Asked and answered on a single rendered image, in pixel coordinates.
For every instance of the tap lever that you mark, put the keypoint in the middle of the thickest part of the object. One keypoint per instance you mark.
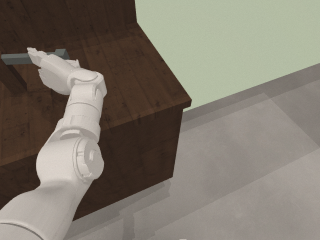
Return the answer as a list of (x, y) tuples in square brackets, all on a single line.
[(24, 58)]

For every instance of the counter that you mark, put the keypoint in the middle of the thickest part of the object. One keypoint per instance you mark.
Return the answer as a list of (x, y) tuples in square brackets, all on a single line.
[(141, 113)]

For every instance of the left robot forearm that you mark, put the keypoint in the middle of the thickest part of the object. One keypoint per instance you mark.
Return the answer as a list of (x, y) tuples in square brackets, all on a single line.
[(84, 107)]

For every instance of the robot left upper arm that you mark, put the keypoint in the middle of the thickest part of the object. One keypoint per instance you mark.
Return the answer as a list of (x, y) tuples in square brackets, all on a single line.
[(66, 169)]

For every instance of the left robot hand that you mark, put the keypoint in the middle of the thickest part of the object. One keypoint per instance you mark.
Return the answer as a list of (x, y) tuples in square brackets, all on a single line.
[(54, 70)]

